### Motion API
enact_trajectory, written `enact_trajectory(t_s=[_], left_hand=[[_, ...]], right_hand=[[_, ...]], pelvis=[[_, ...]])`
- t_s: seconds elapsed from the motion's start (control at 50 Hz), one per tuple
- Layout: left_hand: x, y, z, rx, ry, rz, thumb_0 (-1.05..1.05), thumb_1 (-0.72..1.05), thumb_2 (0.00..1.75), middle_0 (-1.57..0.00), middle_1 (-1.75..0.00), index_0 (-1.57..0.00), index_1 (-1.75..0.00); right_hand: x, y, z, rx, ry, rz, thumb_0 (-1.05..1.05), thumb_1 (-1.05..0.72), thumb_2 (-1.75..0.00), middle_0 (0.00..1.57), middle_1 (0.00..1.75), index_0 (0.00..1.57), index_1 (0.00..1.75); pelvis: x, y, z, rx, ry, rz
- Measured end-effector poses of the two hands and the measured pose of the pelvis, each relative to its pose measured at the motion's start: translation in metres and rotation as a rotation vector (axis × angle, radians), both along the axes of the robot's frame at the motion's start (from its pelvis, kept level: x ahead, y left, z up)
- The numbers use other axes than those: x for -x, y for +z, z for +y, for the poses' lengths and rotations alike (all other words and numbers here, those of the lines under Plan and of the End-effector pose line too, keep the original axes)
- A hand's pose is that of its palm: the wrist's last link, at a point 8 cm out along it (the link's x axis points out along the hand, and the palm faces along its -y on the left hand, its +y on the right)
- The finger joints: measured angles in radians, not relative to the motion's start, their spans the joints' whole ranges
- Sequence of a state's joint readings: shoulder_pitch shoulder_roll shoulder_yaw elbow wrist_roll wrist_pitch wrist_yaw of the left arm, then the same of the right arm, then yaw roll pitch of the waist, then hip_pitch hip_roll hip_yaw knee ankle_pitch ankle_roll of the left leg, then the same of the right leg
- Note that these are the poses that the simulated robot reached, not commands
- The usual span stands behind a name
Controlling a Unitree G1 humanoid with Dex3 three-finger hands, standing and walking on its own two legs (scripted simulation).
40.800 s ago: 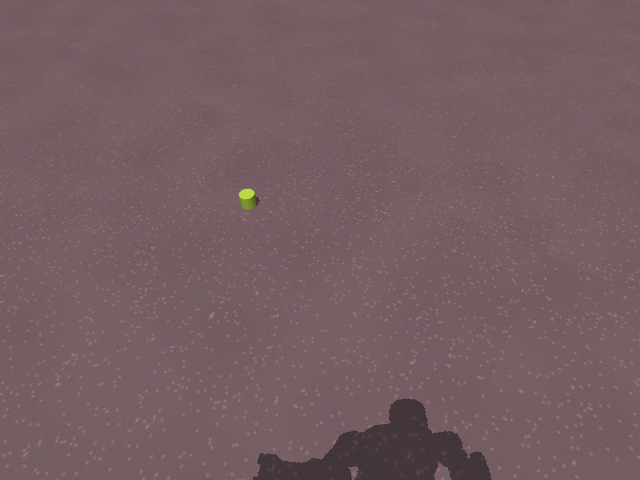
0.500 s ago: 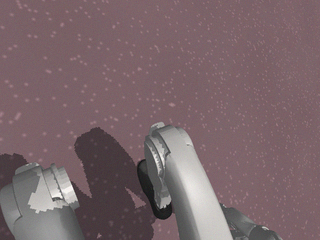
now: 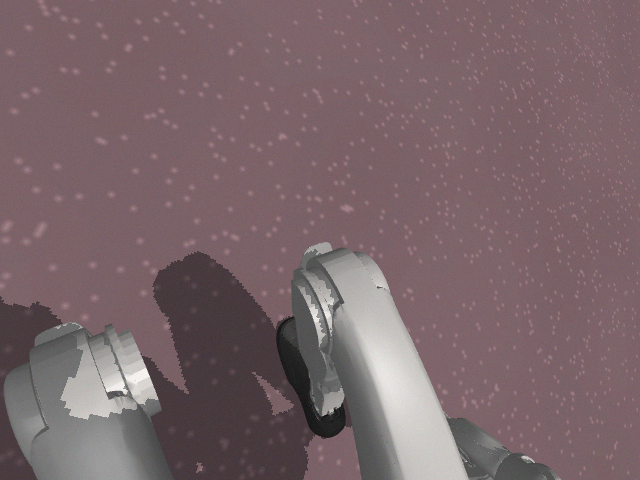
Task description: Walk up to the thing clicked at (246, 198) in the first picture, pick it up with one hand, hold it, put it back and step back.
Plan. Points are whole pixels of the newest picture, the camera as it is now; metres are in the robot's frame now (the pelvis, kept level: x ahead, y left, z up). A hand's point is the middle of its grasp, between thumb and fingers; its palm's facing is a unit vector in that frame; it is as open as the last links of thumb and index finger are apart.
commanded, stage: withdraw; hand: left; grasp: from above
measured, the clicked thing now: out of the picture +0.44 +0.32 -0.26
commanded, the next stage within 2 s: home in 1.06 s
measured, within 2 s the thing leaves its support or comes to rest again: rests again in 0.42 s
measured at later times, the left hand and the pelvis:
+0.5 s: hand out of the picture +0.45 +0.35 -0.13, palm faces -0.26 -0.06 -0.96, open 14.2 cm; pelvis +0.01 +0.00 +0.02, yaw +2 degrees
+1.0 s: hand out of the picture +0.40 +0.33 -0.12, palm faces -0.47 -0.11 -0.88, open 14.0 cm; pelvis -0.01 -0.02 +0.04, yaw +7 degrees
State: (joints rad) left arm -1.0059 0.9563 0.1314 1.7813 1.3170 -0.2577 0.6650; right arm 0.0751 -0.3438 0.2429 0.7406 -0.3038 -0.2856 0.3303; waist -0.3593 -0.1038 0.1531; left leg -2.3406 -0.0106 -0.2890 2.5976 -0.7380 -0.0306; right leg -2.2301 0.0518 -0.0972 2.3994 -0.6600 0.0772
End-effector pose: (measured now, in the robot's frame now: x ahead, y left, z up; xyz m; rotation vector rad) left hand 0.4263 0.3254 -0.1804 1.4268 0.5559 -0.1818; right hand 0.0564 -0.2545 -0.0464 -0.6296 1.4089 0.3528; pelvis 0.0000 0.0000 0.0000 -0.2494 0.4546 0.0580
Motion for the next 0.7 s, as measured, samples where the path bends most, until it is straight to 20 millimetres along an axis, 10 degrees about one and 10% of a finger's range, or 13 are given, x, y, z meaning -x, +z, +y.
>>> enact_trajectory(t_s=[0.3, 0.56, 0.7], left_hand=[[-0.017, 0.013, -0.006, -0.021, 0.007, -0.104, 0.0, -0.49, 0.97, -0.08, -1.03, -0.1, -1.01], [-0.013, 0.142, 0.032, -0.155, 0.106, -0.115, 0.0, -0.52, 0.99, -0.09, -0.99, -0.09, -0.99], [0.012, 0.178, 0.016, -0.084, 0.054, 0.066, 0.0, -0.53, 1.02, -0.09, -1.0, -0.08, -1.01]], right_hand=[[0.001, 0.009, -0.008, 0.018, -0.016, -0.004, 0.0, -0.91, -0.9, 0.2, 0.3, 0.2, 0.3], [-0.045, -0.006, -0.009, -0.091, -0.208, -0.12, 0.01, -0.91, -0.9, 0.2, 0.3, 0.2, 0.3], [-0.067, 0.003, -0.009, -0.102, -0.222, -0.171, 0.0, -0.92, -0.9, 0.2, 0.3, 0.2, 0.3]], pelvis=[[0.0, 0.005, -0.002, -0.005, -0.003, 0.019], [-0.005, 0.037, -0.004, -0.052, 0.034, 0.134], [0.005, 0.066, -0.011, -0.099, 0.068, 0.125]])
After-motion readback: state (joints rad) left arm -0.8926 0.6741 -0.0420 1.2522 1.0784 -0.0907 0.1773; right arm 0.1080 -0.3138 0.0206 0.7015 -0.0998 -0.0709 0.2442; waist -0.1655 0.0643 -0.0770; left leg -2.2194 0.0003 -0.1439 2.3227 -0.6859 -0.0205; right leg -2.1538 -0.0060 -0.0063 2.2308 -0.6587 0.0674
